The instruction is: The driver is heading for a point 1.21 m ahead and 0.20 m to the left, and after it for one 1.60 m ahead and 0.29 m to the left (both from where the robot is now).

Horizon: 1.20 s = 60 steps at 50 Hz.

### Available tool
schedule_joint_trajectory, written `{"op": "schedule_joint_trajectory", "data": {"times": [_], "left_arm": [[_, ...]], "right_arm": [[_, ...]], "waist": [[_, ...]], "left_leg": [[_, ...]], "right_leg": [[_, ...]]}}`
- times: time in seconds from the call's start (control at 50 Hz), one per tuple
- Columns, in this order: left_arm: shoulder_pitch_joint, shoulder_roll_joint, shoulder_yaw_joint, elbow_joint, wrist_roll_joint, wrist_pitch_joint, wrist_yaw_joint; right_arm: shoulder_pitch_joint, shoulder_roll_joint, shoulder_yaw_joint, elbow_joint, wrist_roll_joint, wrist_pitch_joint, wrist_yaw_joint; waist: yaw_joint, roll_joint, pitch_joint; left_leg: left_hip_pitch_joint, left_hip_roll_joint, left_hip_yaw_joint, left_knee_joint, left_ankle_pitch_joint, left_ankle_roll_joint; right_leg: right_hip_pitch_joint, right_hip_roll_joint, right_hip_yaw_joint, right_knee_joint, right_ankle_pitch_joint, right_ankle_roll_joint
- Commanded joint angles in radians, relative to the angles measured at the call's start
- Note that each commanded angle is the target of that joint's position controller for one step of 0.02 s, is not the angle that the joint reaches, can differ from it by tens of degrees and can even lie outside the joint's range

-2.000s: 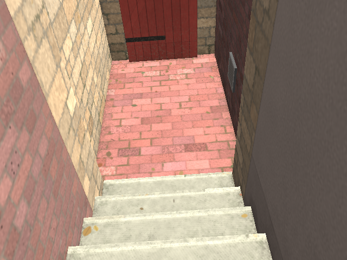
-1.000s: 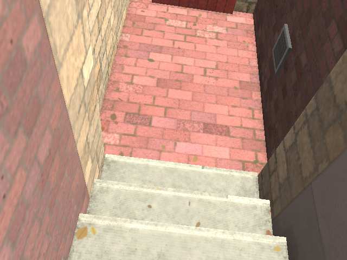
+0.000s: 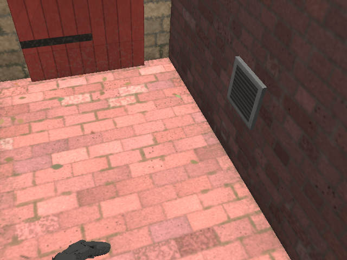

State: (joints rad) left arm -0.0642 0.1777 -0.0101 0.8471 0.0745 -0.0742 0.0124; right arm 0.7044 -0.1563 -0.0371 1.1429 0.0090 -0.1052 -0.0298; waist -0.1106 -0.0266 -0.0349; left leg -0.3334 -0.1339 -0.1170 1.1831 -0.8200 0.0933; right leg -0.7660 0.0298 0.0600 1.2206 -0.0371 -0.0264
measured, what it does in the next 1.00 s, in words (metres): goes down: right foot 0.16 m lower, then left foot 0.16 m lower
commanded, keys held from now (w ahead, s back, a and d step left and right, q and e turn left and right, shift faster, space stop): w+q+shift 0.44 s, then w+e+shift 0.44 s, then e+shift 0.12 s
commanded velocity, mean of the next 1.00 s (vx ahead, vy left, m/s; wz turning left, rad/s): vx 0.97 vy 0.00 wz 0.25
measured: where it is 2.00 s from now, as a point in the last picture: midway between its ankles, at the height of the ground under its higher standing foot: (100, 160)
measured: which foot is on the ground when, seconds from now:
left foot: down 0.00-0.10, up 0.12-0.38, down 0.40-0.78, up 0.80-1.00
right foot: up 0.00-0.10, down 0.12-0.40, up 0.42-0.76, down 0.78-1.00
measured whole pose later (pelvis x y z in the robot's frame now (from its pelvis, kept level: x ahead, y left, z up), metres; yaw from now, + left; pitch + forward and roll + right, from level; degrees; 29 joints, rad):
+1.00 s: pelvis +1.00 +0.21 -0.23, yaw +8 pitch +1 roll +0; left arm 0.44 0.24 0.07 0.93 0.00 -0.06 0.00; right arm 0.03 -0.23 0.01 0.65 -0.05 -0.10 0.02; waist 0.06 0.02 0.05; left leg -0.69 0.08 -0.08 1.09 -0.27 0.00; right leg -0.11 0.17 0.12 0.35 -0.24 -0.14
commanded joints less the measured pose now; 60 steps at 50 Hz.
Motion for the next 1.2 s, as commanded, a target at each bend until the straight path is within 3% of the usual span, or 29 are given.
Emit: {"op": "schedule_joint_trajectory", "data": {"times": [0.02,0.04,0.08,0.12,0.14,0.16,0.18,0.2,0.24,0.28,0.32,0.4,0.44,0.46,0.5,0.54,0.66,0.7,0.74,0.78,0.8,0.82,0.86,0.88,0.98,1.1,1.14,1.18,1.2], "left_arm": [[0.06,0.061,0.003,-0.038,-0.03,-0.011,-0.009],[0.039,0.029,0.003,-0.072,-0.064,-0.006,-0.01],[0.566,0.11,0.06,0.077,-0.054,0.029,-0.001],[0.662,0.147,0.095,0.126,-0.071,0.018,-0.042],[0.563,0.127,0.063,0.124,-0.023,-0.027,-0.055],[0.51,0.139,0.081,0.142,-0.019,-0.054,-0.042],[0.502,0.115,0.079,0.129,-0.002,-0.088,-0.033],[0.394,0.041,0.052,0.103,-0.008,-0.105,-0.02],[0.391,0.11,0.07,0.115,-0.022,-0.11,-0.004],[0.406,0.024,0.052,0.15,-0.035,-0.106,0.004],[0.328,0.082,0.055,0.127,-0.063,-0.097,0.002],[0.513,0.151,0.067,0.162,-0.03,-0.041,0.007],[0.46,0.162,0.071,0.047,-0.02,-0.058,0.01],[0.396,0.173,0.061,-0.005,0.0,-0.066,0.006],[0.285,0.165,0.054,-0.083,-0.034,-0.072,-0.013],[0.297,0.163,0.057,-0.053,0.006,-0.027,-0.024],[0.147,0.088,0.024,-0.092,-0.057,-0.004,-0.061],[0.17,0.095,0.04,-0.063,-0.06,0.003,-0.072],[0.381,0.136,0.07,-0.007,-0.052,0.006,-0.067],[0.766,0.261,0.139,0.118,-0.051,0.038,-0.047],[0.649,0.302,0.137,0.086,-0.041,0.043,-0.046],[0.542,0.309,0.139,0.048,-0.041,0.041,-0.036],[0.478,0.203,0.122,0.043,-0.039,0.036,-0.022],[0.458,0.187,0.113,0.047,-0.05,0.03,-0.019],[0.477,0.243,0.113,0.014,-0.086,-0.01,-0.009],[0.465,0.253,0.14,-0.011,-0.089,0.024,-0.009],[0.373,0.268,0.144,-0.064,-0.076,0.014,0.001],[0.563,0.148,0.111,-0.102,-0.109,0.035,0.029],[0.627,0.209,0.117,-0.109,-0.111,0.041,0.034]], "right_arm": [[-0.325,-0.173,-0.047,-0.172,0.02,-0.046,-0.001],[-0.267,-0.187,-0.061,-0.149,0.012,-0.024,-0.004],[-0.376,-0.218,-0.077,-0.181,-0.011,-0.007,0.024],[-0.489,-0.105,-0.072,-0.232,-0.046,0.008,0.024],[-0.352,0.0,-0.043,-0.297,-0.005,-0.015,-0.002],[-0.266,-0.015,-0.042,-0.272,-0.044,-0.005,-0.002],[-0.35,-0.094,-0.053,-0.276,-0.099,0.012,-0.006],[-0.521,-0.166,-0.073,-0.292,-0.103,0.023,0.017],[-0.576,-0.135,-0.063,-0.324,-0.098,0.059,0.046],[-0.583,-0.049,-0.03,-0.352,-0.038,0.055,0.102],[-0.54,-0.032,-0.006,-0.319,-0.001,0.053,0.12],[-0.392,-0.219,-0.051,-0.253,-0.053,0.069,0.088],[-0.126,-0.377,-0.099,-0.184,-0.056,0.07,0.061],[-0.066,-0.332,-0.09,-0.23,-0.037,0.072,0.042],[-0.234,-0.329,-0.089,-0.28,-0.083,0.057,-0.019],[-0.304,-0.258,-0.059,-0.295,-0.078,0.026,-0.026],[-0.399,-0.228,-0.054,-0.272,-0.001,-0.044,0.027],[-0.342,-0.253,-0.054,-0.265,-0.003,-0.057,0.035],[-0.379,-0.273,-0.051,-0.262,-0.035,-0.033,0.019],[-0.583,-0.267,-0.057,-0.325,-0.047,-0.013,0.011],[-0.494,-0.083,-0.01,-0.39,-0.042,-0.024,0.029],[-0.397,-0.117,0.004,-0.459,-0.016,-0.039,0.025],[-0.483,-0.195,0.002,-0.442,-0.031,-0.049,0.027],[-0.539,-0.173,0.01,-0.459,-0.06,-0.034,0.033],[-0.656,-0.166,0.035,-0.542,-0.061,0.011,0.055],[-0.592,-0.192,0.041,-0.537,-0.029,0.011,0.021],[-0.367,-0.257,0.009,-0.461,-0.03,-0.01,-0.003],[-0.247,-0.295,0.007,-0.463,-0.065,-0.016,0.008],[-0.296,-0.245,0.005,-0.498,-0.046,-0.004,0.015]], "waist": [[0.147,0.071,0.103],[0.099,0.113,0.103],[0.363,0.116,-0.09],[0.437,0.016,0.008],[0.212,-0.082,0.075],[0.128,-0.134,-0.012],[0.163,-0.108,0.01],[0.128,0.145,0.217],[0.101,-0.002,0.299],[0.058,-0.035,0.242],[0.012,-0.108,0.173],[0.008,0.015,0.099],[-0.061,0.342,-0.024],[-0.115,0.137,-0.183],[0.005,-0.028,-0.123],[0.083,-0.102,0.023],[0.131,0.051,0.175],[0.128,0.01,0.092],[0.261,0.147,0.0],[0.497,0.047,-0.137],[0.281,-0.286,-0.157],[0.201,-0.281,-0.263],[0.176,0.051,0.0],[0.15,0.076,0.059],[0.105,0.06,0.113],[0.114,-0.062,-0.025],[-0.002,-0.034,-0.101],[0.056,0.201,-0.331],[0.084,0.234,-0.477]], "left_leg": [[-0.546,0.049,-0.19,-0.312,0.322,0.148],[-0.542,0.061,-0.168,-0.291,0.364,0.132],[-0.523,0.118,-0.094,0.233,0.76,0.106],[-0.635,-0.022,-0.057,0.912,0.264,0.127],[-0.816,0.061,-0.114,0.752,0.442,0.131],[-0.913,0.133,-0.112,0.635,0.519,0.116],[-0.901,0.166,-0.126,0.591,0.494,0.074],[-0.806,0.206,-0.157,0.274,0.638,0.015],[-0.592,0.238,-0.028,0.082,0.697,-0.012],[-0.241,0.182,0.094,-0.21,1.195,-0.005],[0.07,0.146,0.196,-0.331,1.399,-0.005],[0.356,0.063,0.315,-0.606,0.987,0.071],[0.872,0.268,-0.089,-0.42,1.264,0.237],[0.977,0.384,-0.277,-0.474,1.145,0.311],[0.693,0.549,-0.618,-0.778,0.539,0.33],[0.342,0.561,-0.588,-0.794,0.651,0.345],[-0.007,0.258,0.048,-1.1,0.999,0.128],[0.231,0.243,0.162,-1.005,1.579,0.084],[0.331,0.305,0.211,-0.683,1.843,0.041],[0.044,0.139,0.234,0.07,1.261,-0.013],[-0.316,0.02,0.165,0.459,0.389,-0.051],[-0.461,0.046,0.043,0.477,0.395,-0.038],[-0.501,0.157,0.028,0.277,0.518,-0.024],[-0.451,0.189,0.035,0.208,0.509,-0.031],[-0.328,0.152,0.152,-0.158,0.555,-0.119],[0.219,0.013,0.147,-0.65,1.021,-0.097],[0.413,0.081,0.071,-0.776,1.194,-0.083],[0.719,0.607,-0.263,-0.515,2.127,0.025],[0.747,0.676,-0.35,-0.522,2.022,0.124]], "right_leg": [[0.582,0.049,-0.166,-0.456,0.405,0.016],[0.721,0.064,-0.188,-0.547,0.357,0.034],[1.096,0.011,-0.1,-0.555,0.314,-0.032],[1.028,-0.146,0.114,-0.605,-0.135,-0.047],[1.003,-0.273,0.233,-0.432,0.236,-0.008],[1.034,-0.43,0.508,-0.549,-0.106,-0.112],[0.889,-0.506,0.734,-0.642,-0.486,-0.193],[0.532,-0.454,0.588,-0.666,-0.557,-0.179],[0.28,-0.439,0.381,-0.545,-0.193,-0.151],[-0.003,-0.23,0.04,-0.503,-0.557,-0.069],[-0.062,-0.217,-0.092,-0.459,-0.493,-0.046],[0.22,-0.237,-0.2,0.094,0.118,-0.049],[-0.299,-0.103,-0.155,0.709,-0.629,-0.001],[-0.409,-0.135,-0.019,0.65,-0.582,-0.003],[-0.425,-0.163,0.041,0.354,-0.37,0.016],[-0.288,-0.206,0.072,0.273,-0.398,0.037],[0.338,-0.133,-0.114,-0.452,0.074,-0.072],[0.407,0.009,-0.224,-0.514,0.087,-0.111],[0.538,0.074,-0.22,-0.556,-0.048,-0.146],[0.971,-0.001,-0.059,-0.625,-0.117,-0.205],[1.1,-0.184,0.366,-0.639,-0.131,-0.263],[1.178,-0.274,0.701,-0.859,-0.247,-0.374],[0.922,-0.248,0.573,-0.957,-0.3,-0.318],[0.792,-0.179,0.463,-0.961,-0.204,-0.279],[0.567,-0.038,0.211,-0.958,0.732,-0.235],[0.423,0.077,0.226,-0.699,0.581,-0.037],[0.44,0.11,0.224,-0.382,0.372,-0.003],[0.24,0.176,0.074,0.234,-0.789,0.004],[0.197,0.107,0.099,0.322,-0.68,0.022]]}}
Keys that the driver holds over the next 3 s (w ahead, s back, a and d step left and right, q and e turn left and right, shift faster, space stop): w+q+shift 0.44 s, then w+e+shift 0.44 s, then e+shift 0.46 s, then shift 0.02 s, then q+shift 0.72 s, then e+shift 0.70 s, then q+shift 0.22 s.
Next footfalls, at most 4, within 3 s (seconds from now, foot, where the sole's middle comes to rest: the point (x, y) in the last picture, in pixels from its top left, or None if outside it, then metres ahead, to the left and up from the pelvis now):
0.12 right None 0.23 -0.11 -0.84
0.40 left None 0.52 0.16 -1.00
0.78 right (116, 202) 0.99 0.17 -1.00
1.16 left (83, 147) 1.39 0.36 -1.00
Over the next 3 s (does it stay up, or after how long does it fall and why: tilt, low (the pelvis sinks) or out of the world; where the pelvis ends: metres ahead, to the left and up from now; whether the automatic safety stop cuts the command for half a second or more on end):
stays up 1.31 0.29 -0.23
